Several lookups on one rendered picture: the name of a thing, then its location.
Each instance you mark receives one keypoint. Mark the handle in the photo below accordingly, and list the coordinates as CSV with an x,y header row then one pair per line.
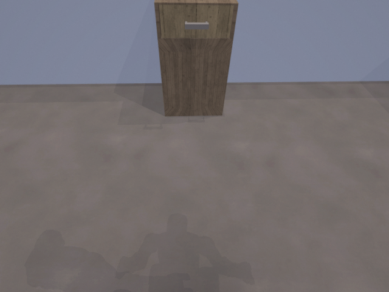
x,y
196,25

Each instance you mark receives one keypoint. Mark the drawer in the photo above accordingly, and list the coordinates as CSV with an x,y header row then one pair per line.
x,y
173,18

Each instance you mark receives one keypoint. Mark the cabinet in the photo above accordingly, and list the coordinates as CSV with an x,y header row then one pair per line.
x,y
194,71

